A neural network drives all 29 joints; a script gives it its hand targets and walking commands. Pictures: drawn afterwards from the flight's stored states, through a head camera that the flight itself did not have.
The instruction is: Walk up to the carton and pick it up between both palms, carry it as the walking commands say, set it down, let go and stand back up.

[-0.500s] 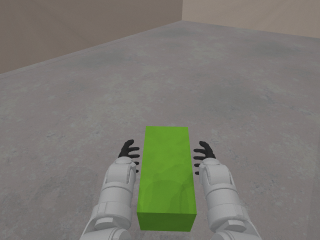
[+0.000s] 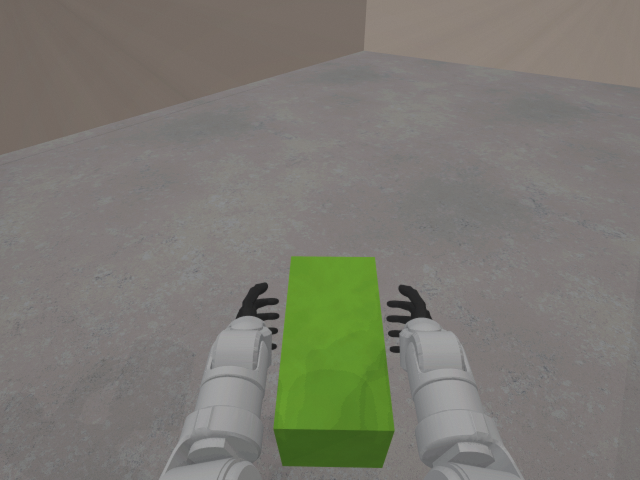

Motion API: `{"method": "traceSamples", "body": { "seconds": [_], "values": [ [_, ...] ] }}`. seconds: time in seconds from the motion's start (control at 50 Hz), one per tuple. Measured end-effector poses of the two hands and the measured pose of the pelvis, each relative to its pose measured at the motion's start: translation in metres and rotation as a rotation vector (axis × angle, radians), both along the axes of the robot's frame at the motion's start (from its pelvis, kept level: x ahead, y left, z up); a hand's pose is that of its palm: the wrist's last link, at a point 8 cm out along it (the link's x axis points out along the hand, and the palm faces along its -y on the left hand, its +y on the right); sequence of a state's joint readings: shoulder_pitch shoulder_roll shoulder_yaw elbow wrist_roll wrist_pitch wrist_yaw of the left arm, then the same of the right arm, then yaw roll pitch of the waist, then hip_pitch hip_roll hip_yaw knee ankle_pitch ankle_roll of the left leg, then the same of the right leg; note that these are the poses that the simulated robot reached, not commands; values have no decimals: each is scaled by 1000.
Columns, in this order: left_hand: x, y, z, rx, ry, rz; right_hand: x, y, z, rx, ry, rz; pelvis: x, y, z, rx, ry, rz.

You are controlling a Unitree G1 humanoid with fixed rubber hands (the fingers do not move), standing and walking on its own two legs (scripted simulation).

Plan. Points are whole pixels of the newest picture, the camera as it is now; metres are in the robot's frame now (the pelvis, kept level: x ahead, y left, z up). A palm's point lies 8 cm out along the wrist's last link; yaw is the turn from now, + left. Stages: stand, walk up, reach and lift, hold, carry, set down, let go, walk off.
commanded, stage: hold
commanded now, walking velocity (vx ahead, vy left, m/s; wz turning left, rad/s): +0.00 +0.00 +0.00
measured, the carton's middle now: (332, 352) +0.35 +0.00 -0.03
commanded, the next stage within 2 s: carry in 0.74 s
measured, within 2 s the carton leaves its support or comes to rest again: neither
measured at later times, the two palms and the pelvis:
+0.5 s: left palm (247, 333) +0.31 +0.11 +0.07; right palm (419, 333) +0.31 -0.12 +0.07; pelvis +0.00 +0.00 +0.00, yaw +0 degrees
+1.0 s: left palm (237, 300) +0.35 +0.13 +0.09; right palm (401, 305) +0.34 -0.10 +0.09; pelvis +0.02 +0.02 +0.01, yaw -2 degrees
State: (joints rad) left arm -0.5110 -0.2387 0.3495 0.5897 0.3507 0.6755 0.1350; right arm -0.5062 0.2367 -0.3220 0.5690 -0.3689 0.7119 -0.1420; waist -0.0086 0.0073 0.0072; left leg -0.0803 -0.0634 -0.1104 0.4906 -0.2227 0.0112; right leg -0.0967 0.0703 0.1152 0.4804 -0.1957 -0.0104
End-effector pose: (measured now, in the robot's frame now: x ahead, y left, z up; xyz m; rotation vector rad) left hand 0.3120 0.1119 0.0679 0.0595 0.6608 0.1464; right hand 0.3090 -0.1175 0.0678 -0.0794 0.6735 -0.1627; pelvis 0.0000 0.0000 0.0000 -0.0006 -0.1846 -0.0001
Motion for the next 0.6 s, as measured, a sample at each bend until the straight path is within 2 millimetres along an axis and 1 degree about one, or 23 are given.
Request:
{"method": "traceSamples", "body": {
  "seconds": [0.6],
  "values": [
    [-2, 1, -1, -2, 3, 6, 2, 0, 0, -1, -2, 21, 2, -4, 1, -1, 7, 9]
  ]
}}
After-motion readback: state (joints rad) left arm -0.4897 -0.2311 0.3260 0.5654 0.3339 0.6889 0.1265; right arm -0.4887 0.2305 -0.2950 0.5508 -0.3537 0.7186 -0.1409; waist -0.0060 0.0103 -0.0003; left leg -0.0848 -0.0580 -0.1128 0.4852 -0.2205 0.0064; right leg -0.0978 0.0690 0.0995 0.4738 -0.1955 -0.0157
